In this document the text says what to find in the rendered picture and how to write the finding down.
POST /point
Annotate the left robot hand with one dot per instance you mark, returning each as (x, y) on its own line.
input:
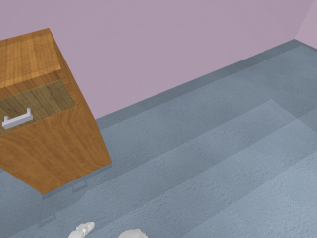
(82, 230)

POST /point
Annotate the cabinet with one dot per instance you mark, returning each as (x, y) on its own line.
(54, 151)

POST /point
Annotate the handle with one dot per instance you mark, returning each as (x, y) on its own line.
(17, 120)

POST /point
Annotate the drawer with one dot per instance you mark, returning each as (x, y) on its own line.
(44, 101)

